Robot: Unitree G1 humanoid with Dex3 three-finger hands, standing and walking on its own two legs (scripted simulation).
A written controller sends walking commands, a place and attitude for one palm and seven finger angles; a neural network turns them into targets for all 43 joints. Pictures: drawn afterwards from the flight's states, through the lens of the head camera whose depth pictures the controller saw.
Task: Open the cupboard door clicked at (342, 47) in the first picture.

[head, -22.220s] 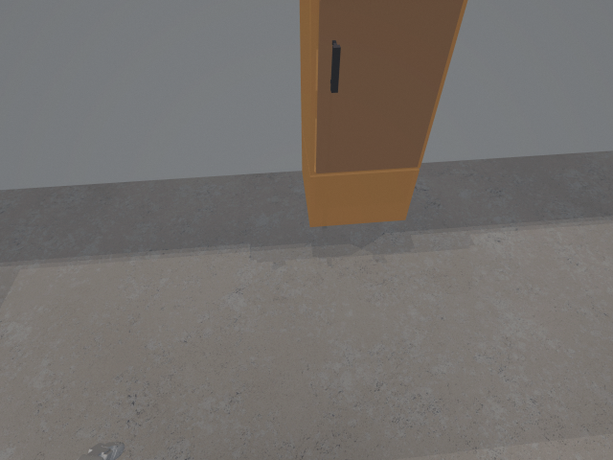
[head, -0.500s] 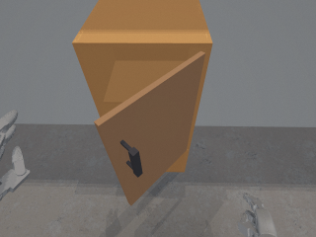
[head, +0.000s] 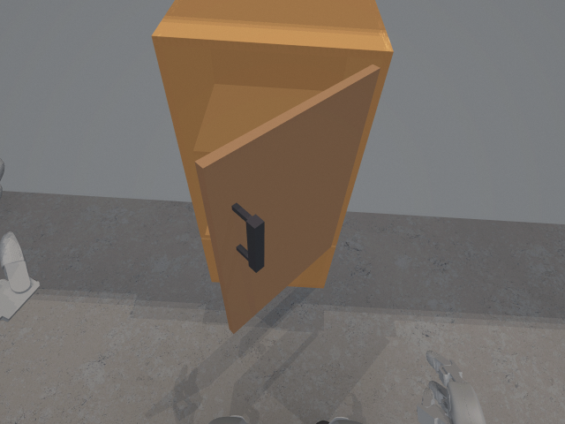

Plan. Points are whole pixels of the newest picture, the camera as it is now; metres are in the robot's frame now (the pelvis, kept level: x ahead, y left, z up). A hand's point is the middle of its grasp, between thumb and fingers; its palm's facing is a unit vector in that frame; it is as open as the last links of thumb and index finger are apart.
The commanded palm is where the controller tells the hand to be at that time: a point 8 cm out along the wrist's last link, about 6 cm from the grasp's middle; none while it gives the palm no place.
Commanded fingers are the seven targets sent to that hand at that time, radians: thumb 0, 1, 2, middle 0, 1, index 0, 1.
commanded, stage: step back with the hand held close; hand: left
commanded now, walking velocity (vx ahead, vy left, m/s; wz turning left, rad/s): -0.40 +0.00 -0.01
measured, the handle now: (247, 238) +0.40 +0.09 +0.00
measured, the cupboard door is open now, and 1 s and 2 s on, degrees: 47 47 47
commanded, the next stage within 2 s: stop stepping back and stand still in 0.48 s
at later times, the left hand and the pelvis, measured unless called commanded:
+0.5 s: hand out of the picture +0.12 +0.28 +0.19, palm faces +0.43 -0.77 -0.46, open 7.4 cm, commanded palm +0.07 +0.30 +0.19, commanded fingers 0.00 0.90 0.90 -0.20 -0.30 -0.20 -0.30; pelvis -0.08 +0.01 +0.02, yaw -1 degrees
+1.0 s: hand out of the picture +0.05 +0.23 +0.18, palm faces +0.35 -0.81 -0.47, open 7.4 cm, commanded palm -0.02 +0.27 +0.19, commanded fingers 0.00 0.90 0.90 -0.20 -0.30 -0.20 -0.30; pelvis -0.18 -0.02 +0.01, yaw -4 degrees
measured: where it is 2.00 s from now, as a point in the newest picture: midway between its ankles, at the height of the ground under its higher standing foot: outside the picture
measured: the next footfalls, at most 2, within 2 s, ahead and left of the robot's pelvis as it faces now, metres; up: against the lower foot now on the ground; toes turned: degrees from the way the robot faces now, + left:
right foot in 0.68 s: -0.19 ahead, -0.11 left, +0.00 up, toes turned -6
left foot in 0.82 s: -0.04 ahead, +0.07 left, +0.00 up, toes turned -3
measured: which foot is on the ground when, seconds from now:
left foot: down 0.00-0.68, up 0.70-0.80, down 0.82-1.00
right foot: down 0.00-0.30, up 0.32-0.66, down 0.68-1.00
